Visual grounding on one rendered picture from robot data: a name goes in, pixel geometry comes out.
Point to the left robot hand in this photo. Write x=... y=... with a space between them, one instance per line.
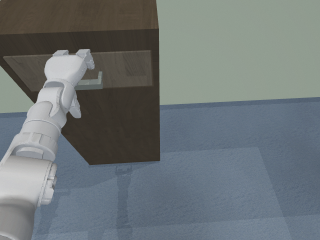
x=70 y=68

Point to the drawer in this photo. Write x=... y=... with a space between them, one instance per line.
x=119 y=68

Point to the robot left forearm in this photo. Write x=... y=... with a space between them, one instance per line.
x=42 y=128

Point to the handle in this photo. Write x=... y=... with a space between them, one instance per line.
x=90 y=84

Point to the left robot upper arm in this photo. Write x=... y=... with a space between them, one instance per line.
x=25 y=184

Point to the cabinet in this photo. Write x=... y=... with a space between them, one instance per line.
x=117 y=124

